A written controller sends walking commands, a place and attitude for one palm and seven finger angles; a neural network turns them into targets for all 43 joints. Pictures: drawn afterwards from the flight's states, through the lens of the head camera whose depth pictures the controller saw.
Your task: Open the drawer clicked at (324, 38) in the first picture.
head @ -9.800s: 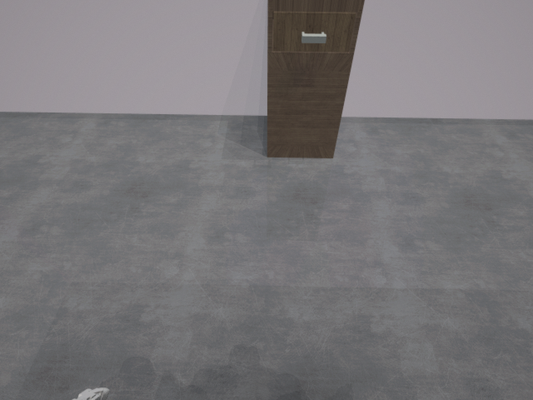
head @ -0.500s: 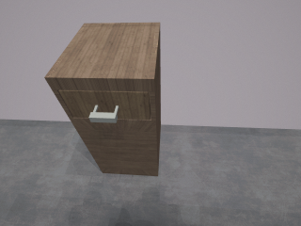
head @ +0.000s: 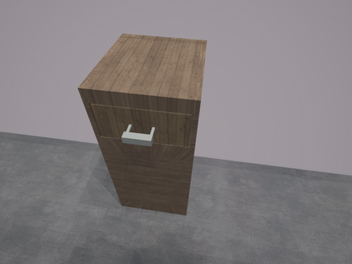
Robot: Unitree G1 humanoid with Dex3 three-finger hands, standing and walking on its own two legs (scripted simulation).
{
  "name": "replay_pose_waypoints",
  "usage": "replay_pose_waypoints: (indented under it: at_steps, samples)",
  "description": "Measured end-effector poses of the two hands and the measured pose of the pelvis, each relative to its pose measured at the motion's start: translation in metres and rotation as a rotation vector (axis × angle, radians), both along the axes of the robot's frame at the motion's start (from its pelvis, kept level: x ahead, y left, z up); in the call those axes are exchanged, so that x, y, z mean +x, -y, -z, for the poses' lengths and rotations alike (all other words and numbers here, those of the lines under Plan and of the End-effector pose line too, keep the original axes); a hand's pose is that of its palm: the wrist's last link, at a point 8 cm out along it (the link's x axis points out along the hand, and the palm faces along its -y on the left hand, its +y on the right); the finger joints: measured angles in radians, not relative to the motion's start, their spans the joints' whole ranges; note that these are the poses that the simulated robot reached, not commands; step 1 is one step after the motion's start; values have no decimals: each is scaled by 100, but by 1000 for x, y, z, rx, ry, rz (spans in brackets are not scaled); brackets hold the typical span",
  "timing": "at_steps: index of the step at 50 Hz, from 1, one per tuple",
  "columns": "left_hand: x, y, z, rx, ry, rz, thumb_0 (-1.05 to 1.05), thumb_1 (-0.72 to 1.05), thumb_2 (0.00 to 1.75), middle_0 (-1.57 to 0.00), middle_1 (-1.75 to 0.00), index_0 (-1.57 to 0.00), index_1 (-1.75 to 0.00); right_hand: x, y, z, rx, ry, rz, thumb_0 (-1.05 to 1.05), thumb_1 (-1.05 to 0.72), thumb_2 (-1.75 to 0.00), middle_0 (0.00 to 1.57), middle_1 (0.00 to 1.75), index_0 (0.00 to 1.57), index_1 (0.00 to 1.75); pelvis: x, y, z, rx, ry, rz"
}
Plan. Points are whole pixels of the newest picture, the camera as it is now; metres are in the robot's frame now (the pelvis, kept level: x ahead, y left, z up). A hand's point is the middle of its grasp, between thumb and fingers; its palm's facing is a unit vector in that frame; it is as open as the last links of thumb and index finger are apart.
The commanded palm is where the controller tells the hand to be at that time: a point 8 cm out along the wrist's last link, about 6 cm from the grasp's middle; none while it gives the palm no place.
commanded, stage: come to a stop and stand still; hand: left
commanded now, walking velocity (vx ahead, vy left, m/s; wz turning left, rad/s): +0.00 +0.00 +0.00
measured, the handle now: (139, 133) +0.54 +0.18 -0.06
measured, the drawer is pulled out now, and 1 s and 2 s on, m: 0.00 0.00 0.00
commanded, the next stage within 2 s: look again from close up in 0.70 s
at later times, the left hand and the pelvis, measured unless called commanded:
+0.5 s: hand out of the picture +0.00 +0.15 -0.17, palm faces +0.04 -0.99 -0.16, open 7.4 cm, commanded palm none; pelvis +0.03 +0.00 +0.00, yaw -1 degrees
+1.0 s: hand out of the picture +0.02 +0.17 -0.18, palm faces +0.03 -0.98 -0.21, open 7.4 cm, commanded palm none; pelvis +0.03 +0.00 +0.00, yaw +0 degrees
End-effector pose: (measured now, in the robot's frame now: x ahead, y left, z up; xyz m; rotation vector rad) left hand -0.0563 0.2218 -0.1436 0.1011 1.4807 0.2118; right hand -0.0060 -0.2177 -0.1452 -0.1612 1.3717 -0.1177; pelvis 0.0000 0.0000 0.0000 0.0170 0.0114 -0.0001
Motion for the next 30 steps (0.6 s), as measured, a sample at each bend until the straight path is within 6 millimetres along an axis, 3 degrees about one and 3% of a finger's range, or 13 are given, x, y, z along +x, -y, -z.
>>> replay_pose_waypoints:
  at_steps: [7, 14, 20, 30]
  samples:
    - [35, 17, 1, -46, 65, 32, 1, 91, 90, -20, -29, -20, -29, -31, -24, 4, 49, -100, 34, 1, -91, -90, 20, 29, 20, 30, 8, -4, -1, -8, 15, 7]
    - [47, 17, 2, -40, 43, 54, 2, 92, 90, -20, -30, -20, -30, -38, -39, 5, 80, -131, 69, 1, -91, -90, 20, 29, 20, 30, 16, -3, -1, -9, 16, 14]
    - [51, 18, 1, -34, 38, 47, 1, 92, 90, -20, -29, -20, -30, -31, -40, 6, 83, -138, 72, 1, -90, -90, 20, 29, 20, 30, 23, -2, -1, -10, 11, 13]
    - [56, 27, 2, -45, 32, 38, 1, 91, 90, -20, -29, -20, -29, 0, -25, 6, 51, -84, 59, 1, -90, -90, 20, 29, 20, 30, 32, 2, -1, -12, 13, 12]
